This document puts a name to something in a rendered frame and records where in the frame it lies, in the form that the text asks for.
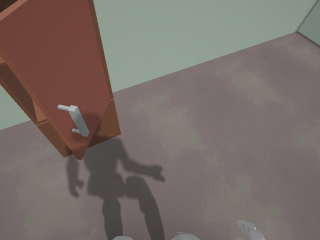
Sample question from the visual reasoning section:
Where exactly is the robot right hand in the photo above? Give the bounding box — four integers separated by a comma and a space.
236, 219, 265, 240

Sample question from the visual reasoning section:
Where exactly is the cupboard door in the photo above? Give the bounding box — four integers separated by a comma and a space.
0, 0, 111, 160

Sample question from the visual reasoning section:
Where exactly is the handle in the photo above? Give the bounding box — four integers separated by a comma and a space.
58, 104, 90, 137

